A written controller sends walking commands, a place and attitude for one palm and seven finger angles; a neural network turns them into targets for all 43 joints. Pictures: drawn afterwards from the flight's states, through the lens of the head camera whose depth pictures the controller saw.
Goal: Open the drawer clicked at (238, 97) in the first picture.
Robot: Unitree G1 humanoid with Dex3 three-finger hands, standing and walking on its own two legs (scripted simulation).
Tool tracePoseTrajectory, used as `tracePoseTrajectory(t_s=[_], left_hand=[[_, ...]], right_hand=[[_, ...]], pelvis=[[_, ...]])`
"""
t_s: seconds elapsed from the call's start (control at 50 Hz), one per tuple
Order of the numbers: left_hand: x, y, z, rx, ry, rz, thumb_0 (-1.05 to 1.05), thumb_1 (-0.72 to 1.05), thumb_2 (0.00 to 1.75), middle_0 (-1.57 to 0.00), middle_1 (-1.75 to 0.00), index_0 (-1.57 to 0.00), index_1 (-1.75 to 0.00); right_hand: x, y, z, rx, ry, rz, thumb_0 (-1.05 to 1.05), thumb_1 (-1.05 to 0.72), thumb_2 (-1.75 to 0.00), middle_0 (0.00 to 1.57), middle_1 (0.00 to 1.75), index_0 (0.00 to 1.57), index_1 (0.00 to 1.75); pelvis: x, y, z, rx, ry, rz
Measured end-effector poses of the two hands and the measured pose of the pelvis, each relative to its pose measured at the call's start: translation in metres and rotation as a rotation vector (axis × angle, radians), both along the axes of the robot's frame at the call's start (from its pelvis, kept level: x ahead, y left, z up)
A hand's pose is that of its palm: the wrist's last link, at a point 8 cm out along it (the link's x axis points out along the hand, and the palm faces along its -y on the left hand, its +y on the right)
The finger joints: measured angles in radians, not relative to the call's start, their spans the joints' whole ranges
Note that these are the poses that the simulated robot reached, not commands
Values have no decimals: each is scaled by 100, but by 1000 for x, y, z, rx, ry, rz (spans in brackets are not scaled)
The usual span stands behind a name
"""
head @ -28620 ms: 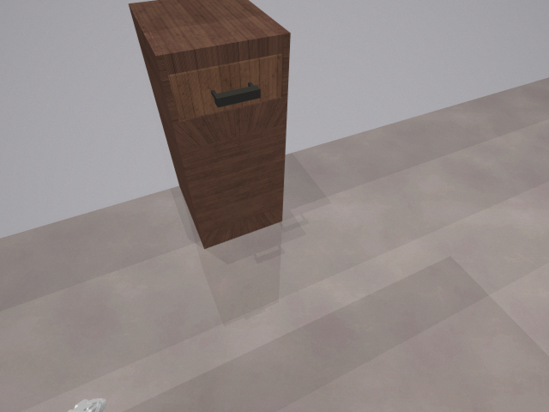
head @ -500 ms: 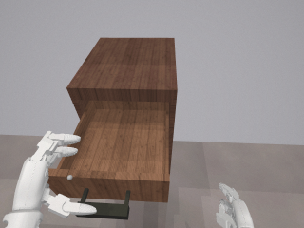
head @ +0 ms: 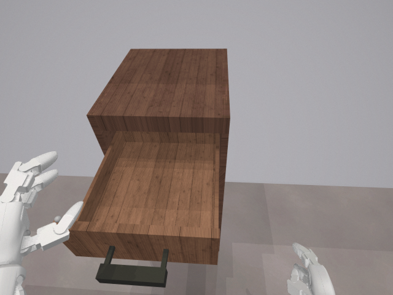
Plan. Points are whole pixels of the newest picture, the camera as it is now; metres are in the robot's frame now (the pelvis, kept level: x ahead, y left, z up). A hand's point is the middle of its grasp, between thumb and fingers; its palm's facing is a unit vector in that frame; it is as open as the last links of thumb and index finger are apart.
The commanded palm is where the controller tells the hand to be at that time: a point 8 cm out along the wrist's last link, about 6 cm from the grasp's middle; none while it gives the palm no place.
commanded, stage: draw the hand back to the body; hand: left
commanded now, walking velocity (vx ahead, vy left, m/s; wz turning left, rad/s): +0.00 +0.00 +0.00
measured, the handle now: (135, 263) +0.19 +0.16 -0.04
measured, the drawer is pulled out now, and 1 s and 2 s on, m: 0.30 0.30 0.30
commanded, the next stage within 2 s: step back with the hand held close in 0.32 s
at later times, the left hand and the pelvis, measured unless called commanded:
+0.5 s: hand (56, 215) +0.18 +0.23 +0.17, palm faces +0.39 -0.82 -0.42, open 7.4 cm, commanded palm +0.13 +0.27 +0.18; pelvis +0.00 -0.01 +0.00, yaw +0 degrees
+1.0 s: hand (43, 235) +0.16 +0.24 +0.16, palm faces +0.34 -0.80 -0.50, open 7.4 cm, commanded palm +0.09 +0.28 +0.18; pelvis -0.04 +0.01 -0.01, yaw -1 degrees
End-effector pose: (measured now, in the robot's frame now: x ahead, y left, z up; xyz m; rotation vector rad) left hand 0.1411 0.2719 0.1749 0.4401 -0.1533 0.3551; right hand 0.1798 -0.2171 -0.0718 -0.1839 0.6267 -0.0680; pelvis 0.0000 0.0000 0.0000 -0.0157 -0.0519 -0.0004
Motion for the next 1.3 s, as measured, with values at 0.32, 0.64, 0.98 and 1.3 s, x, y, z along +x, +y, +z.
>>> tracePoseTrajectory(t_s=[0.32, 0.64, 0.98, 1.3], left_hand=[[-1, -2, -3, -13, 16, 24, 1, 84, 87, -21, -34, -21, -34], [11, 0, 3, 86, 6, -36, 1, 89, 90, -21, -30, -21, -30], [-21, 9, 4, 141, -5, -39, 1, 89, 90, -21, -30, -21, -30], [-75, -4, -1, 88, -72, -92, 1, 89, 90, -21, -30, -21, -30]], right_hand=[[1, -1, -2, 9, 12, 14, 1, -90, -90, 20, 30, 20, 30], [-22, -23, -5, -16, 84, -66, 1, -90, -90, 20, 30, 20, 30], [-62, -11, -10, -64, 87, -98, 1, -91, -90, 20, 30, 20, 30], [-125, -33, -6, -97, 117, -126, 1, -90, -90, 21, 30, 20, 30]], pelvis=[[-1, -6, 1, 3, -4, 4], [-11, -4, 0, -4, 62, -15], [-40, 8, -10, 25, 90, -19], [-96, -4, -12, 0, 87, 13]])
